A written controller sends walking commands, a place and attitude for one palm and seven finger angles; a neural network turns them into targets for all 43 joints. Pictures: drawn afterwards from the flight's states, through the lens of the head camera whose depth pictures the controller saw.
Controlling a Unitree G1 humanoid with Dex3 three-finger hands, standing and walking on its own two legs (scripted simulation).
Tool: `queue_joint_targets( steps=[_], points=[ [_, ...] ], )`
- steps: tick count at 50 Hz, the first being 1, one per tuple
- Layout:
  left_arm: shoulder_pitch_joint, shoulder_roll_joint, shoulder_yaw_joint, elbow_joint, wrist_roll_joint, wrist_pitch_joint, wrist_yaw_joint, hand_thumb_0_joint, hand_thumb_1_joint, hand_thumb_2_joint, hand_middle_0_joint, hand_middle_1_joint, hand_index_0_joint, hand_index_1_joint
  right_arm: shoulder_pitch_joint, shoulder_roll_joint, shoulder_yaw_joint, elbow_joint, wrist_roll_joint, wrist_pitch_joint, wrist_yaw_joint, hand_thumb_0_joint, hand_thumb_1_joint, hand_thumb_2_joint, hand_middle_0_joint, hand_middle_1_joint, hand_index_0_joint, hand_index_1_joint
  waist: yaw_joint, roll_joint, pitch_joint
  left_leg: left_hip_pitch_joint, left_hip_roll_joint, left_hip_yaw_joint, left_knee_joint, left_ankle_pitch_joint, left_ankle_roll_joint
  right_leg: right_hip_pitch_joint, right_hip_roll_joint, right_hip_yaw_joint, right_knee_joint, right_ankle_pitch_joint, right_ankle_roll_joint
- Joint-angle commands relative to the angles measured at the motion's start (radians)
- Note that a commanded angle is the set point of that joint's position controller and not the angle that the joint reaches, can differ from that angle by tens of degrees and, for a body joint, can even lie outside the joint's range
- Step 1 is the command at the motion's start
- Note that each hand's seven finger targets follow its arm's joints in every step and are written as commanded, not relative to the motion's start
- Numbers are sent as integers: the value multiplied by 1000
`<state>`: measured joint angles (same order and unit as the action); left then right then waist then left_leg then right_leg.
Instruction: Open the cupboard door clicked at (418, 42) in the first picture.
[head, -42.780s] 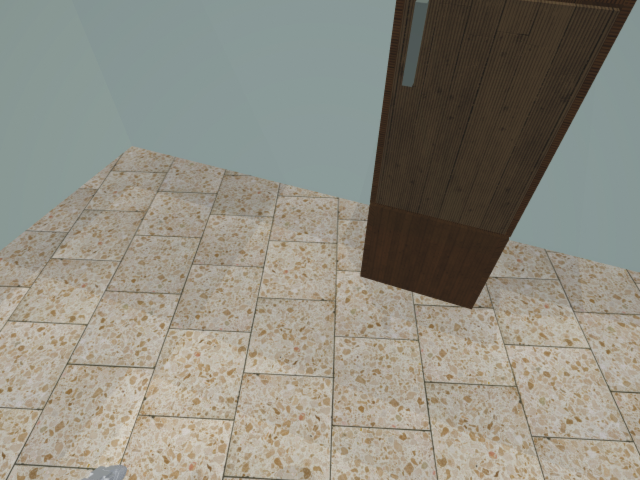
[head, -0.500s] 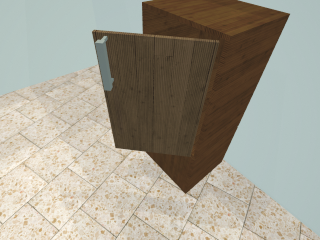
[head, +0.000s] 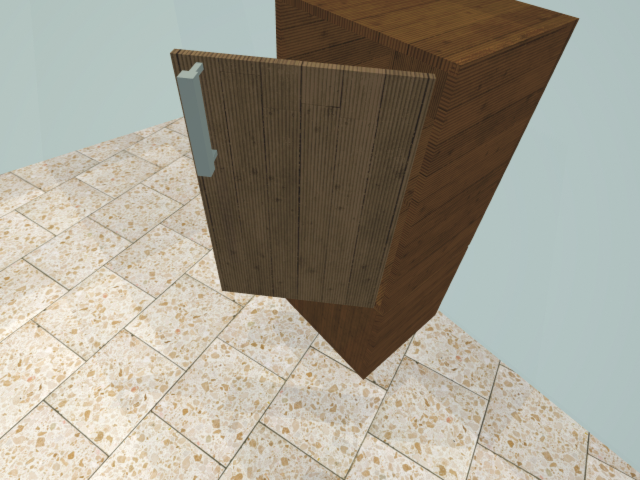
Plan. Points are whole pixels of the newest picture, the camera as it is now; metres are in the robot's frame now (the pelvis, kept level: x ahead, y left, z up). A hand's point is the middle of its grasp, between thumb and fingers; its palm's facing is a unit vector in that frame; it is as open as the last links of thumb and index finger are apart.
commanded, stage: look again from close up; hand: left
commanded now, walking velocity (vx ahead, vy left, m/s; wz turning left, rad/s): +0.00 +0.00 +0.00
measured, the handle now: (202, 121) +0.59 +0.23 +0.15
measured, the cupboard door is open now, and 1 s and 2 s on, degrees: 43 43 43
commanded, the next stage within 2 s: shuffle to correct the standing spot in 0.06 s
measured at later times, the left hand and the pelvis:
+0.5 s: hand out of the picture -0.01 +0.17 -0.18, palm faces +0.01 -0.98 -0.18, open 7.4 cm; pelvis +0.02 +0.02 -0.01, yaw +0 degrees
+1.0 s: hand out of the picture +0.07 +0.18 -0.17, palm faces -0.01 -0.98 -0.22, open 7.3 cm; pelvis +0.05 +0.01 +0.00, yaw -2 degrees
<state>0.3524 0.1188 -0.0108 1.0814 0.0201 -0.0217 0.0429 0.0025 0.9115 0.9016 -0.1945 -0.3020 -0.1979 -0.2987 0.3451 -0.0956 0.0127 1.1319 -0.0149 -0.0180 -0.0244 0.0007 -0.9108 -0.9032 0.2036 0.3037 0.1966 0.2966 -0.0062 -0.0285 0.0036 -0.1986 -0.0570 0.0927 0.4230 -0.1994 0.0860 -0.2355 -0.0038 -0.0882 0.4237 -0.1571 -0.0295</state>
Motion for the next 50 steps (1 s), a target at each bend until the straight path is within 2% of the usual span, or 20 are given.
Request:
queue_joint_targets(
  steps=[1,8,10,12,14,17,18,19,20,21,22,23,25,26,29,35,38,40,45,50],
  points=[
    [79,58,6,-20,-4,-7,4,0,900,900,-200,-300,-200,-300,49,-106,-16,-33,5,-12,-4,0,-900,-900,200,300,200,300,11,35,96,-133,166,-201,-178,-153,-36,44,-106,136,-74,-37,-20],
    [80,54,5,-15,-3,-7,5,0,900,900,-200,-300,-200,-300,32,-112,-16,-34,7,-14,-6,0,-900,-900,200,300,200,300,8,10,93,-102,170,-195,-187,-125,-39,46,-107,135,-74,-5,-15],
    [86,59,7,-12,-2,-8,5,0,900,900,-200,-300,-200,-300,35,-122,-15,-31,5,-10,-5,0,-900,-900,200,300,200,300,11,25,91,-103,157,-179,-176,-149,-42,53,-115,143,-79,-38,-21],
    [91,70,17,-18,3,-6,5,0,900,900,-200,-300,-200,-300,41,-126,-17,-36,3,-2,-3,0,-900,-900,200,300,200,300,13,13,111,-122,145,-170,-154,-194,-39,35,-125,156,-79,-119,-33],
    [86,67,17,-22,1,-3,4,0,900,900,-200,-300,-200,-300,40,-120,-17,-41,1,0,-2,0,-900,-900,200,300,200,300,8,4,129,-113,147,-178,-160,-207,-38,-13,-122,156,-88,-158,-30],
    [89,50,10,-19,0,-5,3,0,900,900,-200,-300,-200,-300,39,-117,-15,-40,4,-9,-4,0,-900,-900,200,300,200,300,7,4,124,-109,164,-196,-183,-168,-34,7,-108,135,-70,-57,-20],
    [144,98,0,33,13,-18,37,0,900,900,-200,-300,-200,-300,-97,-167,-7,-118,6,-14,2,0,-900,-900,200,300,200,300,56,91,148,-107,164,-101,-4,-33,-67,-39,-130,135,-34,46,-18],
    [86,135,6,-11,2,-13,24,0,900,900,-200,-300,-200,-300,-28,-134,-6,-139,0,0,5,0,-900,-900,200,300,200,300,-7,136,56,-88,113,-131,-26,-202,-73,-44,-149,182,-38,-249,-46],
    [70,141,14,-34,2,-8,16,0,900,900,-200,-300,-200,-300,10,-149,-10,-143,-8,-1,9,0,-900,-900,200,300,200,300,-11,155,38,-107,130,-163,-56,-267,-59,-75,-119,158,14,-314,-52],
    [68,132,16,-41,6,-6,10,0,900,900,-200,-300,-200,-300,19,-154,-12,-150,-13,-4,10,0,-900,-900,200,300,200,300,-4,215,25,-129,159,-196,-96,-278,-42,-55,-90,101,67,-248,-49],
    [75,105,10,-37,4,-8,5,0,900,900,-200,-300,-200,-300,1,-145,-11,-161,-7,-7,7,0,-900,-900,200,300,200,300,5,164,45,-155,178,-239,-138,-257,-30,-24,-70,88,79,-169,-40],
    [74,86,4,-29,3,-8,2,0,900,900,-200,-300,-200,-300,1,-150,-11,-166,-3,-10,4,0,-900,-900,200,300,200,300,8,87,64,-170,189,-253,-158,-250,-22,-4,-68,84,71,-135,-34],
    [65,68,-2,-21,0,-9,0,0,900,900,-200,-300,-200,-300,11,-158,-11,-160,1,-17,0,0,-900,-900,200,300,200,300,7,14,91,-153,187,-252,-170,-189,-27,1,-73,96,54,-89,-30],
    [54,70,-2,-16,-1,-9,-1,0,900,900,-200,-300,-200,-300,15,-155,-10,-154,0,-20,-2,0,-900,-900,200,300,200,300,7,27,107,-147,183,-243,-173,-128,-32,-4,-76,98,53,-64,-31],
    [50,76,-3,-10,-7,-13,1,0,900,900,-200,-300,-200,-300,31,-158,-5,-125,2,-25,-4,0,-900,-900,200,300,200,300,2,-18,95,-78,168,-203,-145,-14,-36,1,-91,124,25,-23,-29],
    [30,92,2,-8,-12,-13,4,0,900,900,-200,-300,-200,-300,29,-161,0,-82,1,-31,-8,0,-900,-900,200,300,200,300,3,-6,58,5,163,-164,-118,149,-37,26,-102,138,18,44,-25],
    [18,100,5,-11,-12,-11,4,0,900,900,-200,-300,-200,-300,21,-157,1,-67,2,-32,-10,0,-900,-900,200,300,200,300,4,23,61,6,160,-154,-116,165,-35,41,-106,143,13,62,-26],
    [8,100,6,-11,-12,-9,4,0,900,900,-200,-300,-200,-300,18,-157,2,-58,1,-31,-11,0,-900,-900,200,300,200,300,3,6,67,11,162,-154,-120,165,-36,43,-105,144,11,66,-26],
    [-4,106,8,-6,-13,-5,4,0,900,900,-200,-300,-200,-300,14,-151,2,-36,1,-30,-13,0,-900,-900,200,300,200,300,6,36,65,20,166,-147,-125,172,-35,59,-105,143,3,71,-24],
    [-5,107,7,-2,-13,-5,3,0,900,900,-200,-300,-200,-300,8,-148,1,-22,2,-29,-14,0,-900,-900,200,300,200,300,7,22,59,36,166,-144,-124,162,-32,67,-111,148,-11,87,-25]
  ],
)
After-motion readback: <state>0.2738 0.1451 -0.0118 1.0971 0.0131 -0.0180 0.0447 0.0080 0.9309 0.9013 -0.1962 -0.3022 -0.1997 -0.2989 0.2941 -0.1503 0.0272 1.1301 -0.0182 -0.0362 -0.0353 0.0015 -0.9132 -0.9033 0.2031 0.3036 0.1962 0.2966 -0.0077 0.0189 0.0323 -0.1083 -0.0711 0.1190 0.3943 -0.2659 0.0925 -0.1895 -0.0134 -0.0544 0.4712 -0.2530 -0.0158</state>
